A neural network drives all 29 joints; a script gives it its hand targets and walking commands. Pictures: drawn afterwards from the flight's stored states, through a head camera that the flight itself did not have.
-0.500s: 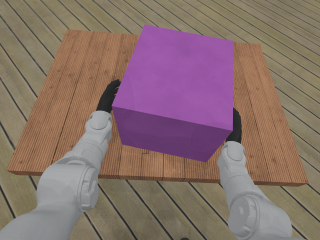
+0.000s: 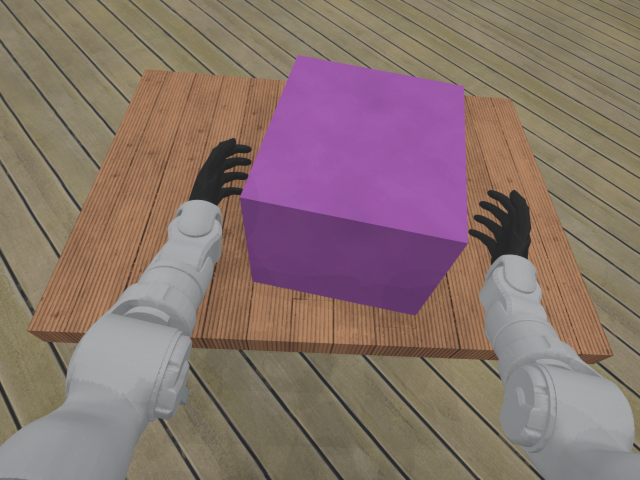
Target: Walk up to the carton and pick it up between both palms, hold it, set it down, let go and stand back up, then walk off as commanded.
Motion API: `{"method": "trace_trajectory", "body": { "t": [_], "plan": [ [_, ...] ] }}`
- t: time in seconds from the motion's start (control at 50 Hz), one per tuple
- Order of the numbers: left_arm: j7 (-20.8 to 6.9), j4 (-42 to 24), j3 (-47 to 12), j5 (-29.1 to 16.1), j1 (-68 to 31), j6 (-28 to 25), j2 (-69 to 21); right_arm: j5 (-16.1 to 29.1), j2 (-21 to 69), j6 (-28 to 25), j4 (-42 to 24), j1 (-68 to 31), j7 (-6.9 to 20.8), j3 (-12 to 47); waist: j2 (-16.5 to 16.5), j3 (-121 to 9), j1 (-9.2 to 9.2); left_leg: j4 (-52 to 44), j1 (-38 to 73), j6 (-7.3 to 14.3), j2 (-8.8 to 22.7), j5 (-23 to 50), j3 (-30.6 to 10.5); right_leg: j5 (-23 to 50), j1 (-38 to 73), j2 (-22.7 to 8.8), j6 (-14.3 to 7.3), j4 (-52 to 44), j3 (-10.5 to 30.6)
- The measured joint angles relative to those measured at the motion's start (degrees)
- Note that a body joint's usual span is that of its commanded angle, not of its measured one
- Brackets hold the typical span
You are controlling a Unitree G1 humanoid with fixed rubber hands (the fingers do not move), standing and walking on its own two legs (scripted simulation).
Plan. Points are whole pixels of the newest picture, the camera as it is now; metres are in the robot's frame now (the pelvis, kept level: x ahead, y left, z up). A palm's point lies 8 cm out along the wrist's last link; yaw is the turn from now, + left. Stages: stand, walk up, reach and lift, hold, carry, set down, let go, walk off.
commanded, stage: set down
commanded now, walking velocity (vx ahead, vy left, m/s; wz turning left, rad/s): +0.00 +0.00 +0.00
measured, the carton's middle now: (356, 185) +0.53 -0.06 +0.02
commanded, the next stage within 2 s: none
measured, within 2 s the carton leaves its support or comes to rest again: neither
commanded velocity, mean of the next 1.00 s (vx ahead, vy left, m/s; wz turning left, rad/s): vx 0.00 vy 0.00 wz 0.00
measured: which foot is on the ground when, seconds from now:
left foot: down 0.00-1.00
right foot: down 0.00-1.00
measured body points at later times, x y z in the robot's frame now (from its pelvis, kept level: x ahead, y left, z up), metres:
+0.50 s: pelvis -0.04 -0.01 +0.00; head +0.02 +0.04 +0.44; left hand +0.43 +0.16 +0.08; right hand +0.37 -0.25 +0.07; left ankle +0.00 +0.08 -0.72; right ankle +0.01 -0.18 -0.72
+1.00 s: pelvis -0.04 -0.02 +0.00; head -0.02 +0.02 +0.45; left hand +0.37 +0.17 +0.04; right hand +0.32 -0.24 +0.05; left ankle +0.00 +0.08 -0.72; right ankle +0.01 -0.18 -0.72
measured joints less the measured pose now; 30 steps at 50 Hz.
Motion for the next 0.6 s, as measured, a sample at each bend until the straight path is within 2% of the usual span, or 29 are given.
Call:
{"method": "trace_trajectory", "body": {
  "t": [0.12,0.28,0.46,0.6],
  "plan": [
    [-1.84,0.11,-2.3,-4.87,-0.35,1.96,2.45,2.47,-1.95,5.54,0.03,-1.33,0.06,2.18,-0.04,-0.14,0.0,-0.08,0.7,0.82,0.0,0.59,-0.01,0.22,-0.1,0.02,0.26,1.52,0.08],
    [-3.38,0.99,-8.02,-11.59,-1.52,3.39,6.39,3.49,-1.21,12.3,-2.49,-1.57,0.05,2.81,-3.13,-0.14,-1.23,-0.06,0.83,1.36,0.0,1.87,-0.04,0.23,-1.1,-0.01,0.28,3.96,0.13],
    [-4.02,0.91,-9.6,-12.01,-1.48,6.04,6.7,3.83,0.57,14.0,-3.84,-1.56,0.05,3.27,-4.61,-0.14,-2.34,0.41,0.92,1.34,0.0,2.08,-0.07,0.25,-1.16,-0.02,0.28,4.79,0.15],
    [-4.62,-3.49,-7.77,-12.02,1.86,6.23,6.71,3.93,2.93,12.63,-4.3,-1.55,0.05,4.11,-3.93,-0.14,-2.38,0.41,0.94,1.23,0.0,2.03,-0.06,0.23,-1.15,-0.03,0.28,4.79,0.16]
  ]
}}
